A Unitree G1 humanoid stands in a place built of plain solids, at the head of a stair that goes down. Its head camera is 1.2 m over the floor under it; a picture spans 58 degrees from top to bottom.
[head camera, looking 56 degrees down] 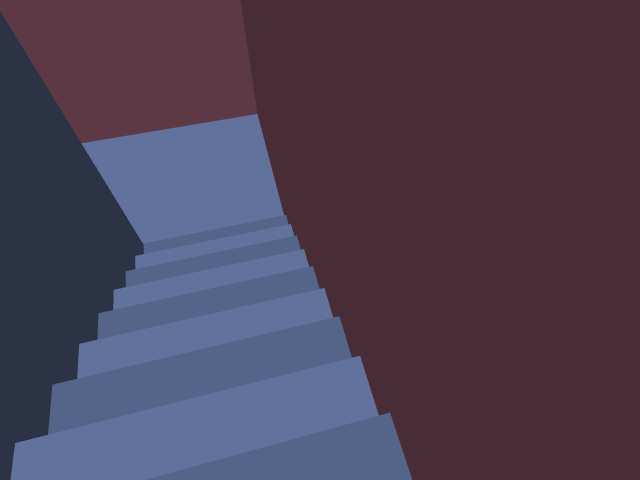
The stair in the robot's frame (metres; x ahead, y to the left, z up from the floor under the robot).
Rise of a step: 0.17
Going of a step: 0.22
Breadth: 1.10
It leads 14 degrees to the left of straight ahead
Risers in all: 9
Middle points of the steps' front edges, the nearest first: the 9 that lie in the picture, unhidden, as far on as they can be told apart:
0.14 0.30 0.00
0.35 0.36 -0.17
0.57 0.41 -0.35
0.78 0.47 -0.52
1.00 0.52 -0.70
1.21 0.58 -0.87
1.43 0.63 -1.05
1.65 0.69 -1.22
1.86 0.74 -1.40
